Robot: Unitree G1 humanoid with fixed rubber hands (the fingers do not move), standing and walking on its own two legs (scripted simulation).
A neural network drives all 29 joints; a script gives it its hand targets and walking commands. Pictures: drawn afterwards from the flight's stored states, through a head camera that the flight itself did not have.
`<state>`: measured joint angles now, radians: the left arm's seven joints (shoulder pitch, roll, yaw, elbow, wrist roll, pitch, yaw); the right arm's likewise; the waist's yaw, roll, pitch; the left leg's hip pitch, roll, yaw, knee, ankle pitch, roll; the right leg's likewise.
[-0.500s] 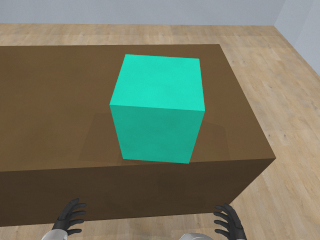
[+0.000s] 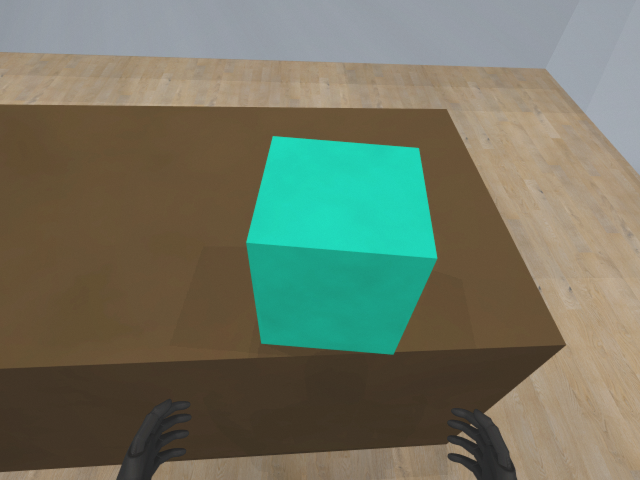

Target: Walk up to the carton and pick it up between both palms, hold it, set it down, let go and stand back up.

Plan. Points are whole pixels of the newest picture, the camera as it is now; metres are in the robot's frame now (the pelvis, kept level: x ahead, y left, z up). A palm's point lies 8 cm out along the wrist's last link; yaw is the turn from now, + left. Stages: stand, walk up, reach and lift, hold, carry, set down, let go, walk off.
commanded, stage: reach and lift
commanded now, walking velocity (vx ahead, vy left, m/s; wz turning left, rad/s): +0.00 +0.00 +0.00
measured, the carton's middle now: (336, 250) +0.41 -0.01 +0.02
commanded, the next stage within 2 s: none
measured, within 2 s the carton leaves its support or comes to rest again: neither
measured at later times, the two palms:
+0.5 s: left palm (142, 433) +0.17 +0.22 -0.03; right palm (492, 444) +0.16 -0.19 -0.03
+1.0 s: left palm (157, 358) +0.24 +0.21 +0.02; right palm (500, 370) +0.23 -0.20 +0.02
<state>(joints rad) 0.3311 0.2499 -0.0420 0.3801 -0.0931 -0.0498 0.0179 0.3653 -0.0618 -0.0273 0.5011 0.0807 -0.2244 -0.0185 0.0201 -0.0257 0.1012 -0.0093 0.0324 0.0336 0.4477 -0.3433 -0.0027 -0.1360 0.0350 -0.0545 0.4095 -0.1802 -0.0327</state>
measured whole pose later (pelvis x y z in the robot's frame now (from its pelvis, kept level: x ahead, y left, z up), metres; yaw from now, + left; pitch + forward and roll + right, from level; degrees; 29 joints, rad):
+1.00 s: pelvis -0.01 +0.02 +0.00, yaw -1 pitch -4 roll -1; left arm 0.05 0.21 -0.09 0.26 -0.22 0.03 0.11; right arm 0.09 -0.18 -0.05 0.29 0.21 -0.04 -0.03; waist 0.00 0.01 0.06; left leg -0.02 0.01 0.05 0.41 -0.31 0.02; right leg -0.15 0.01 -0.03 0.36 -0.14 -0.01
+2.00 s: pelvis -0.01 +0.00 +0.00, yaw +1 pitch +4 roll -1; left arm -0.61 0.33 0.09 0.34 -0.24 0.56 0.04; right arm -0.52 -0.28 -0.09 0.38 0.32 0.36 -0.09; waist -0.06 -0.01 -0.01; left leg -0.20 0.01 0.02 0.42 -0.28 0.01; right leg -0.30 0.01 -0.06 0.33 -0.10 -0.02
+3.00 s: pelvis -0.01 +0.01 -0.01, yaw +2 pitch +14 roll -2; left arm -0.79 0.19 0.00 1.14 -0.17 -0.13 0.08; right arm -0.67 -0.16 -0.15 1.00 0.11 -0.13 -0.09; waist -0.05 0.06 -0.16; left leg -0.50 0.01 -0.02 0.59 -0.34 0.01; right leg -0.56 0.00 -0.10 0.45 -0.14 -0.01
